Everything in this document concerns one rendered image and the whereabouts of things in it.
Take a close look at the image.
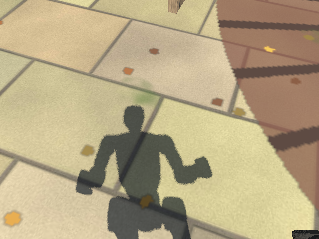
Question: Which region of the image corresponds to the right robot hand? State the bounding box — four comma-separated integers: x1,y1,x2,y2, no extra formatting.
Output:
291,229,319,239

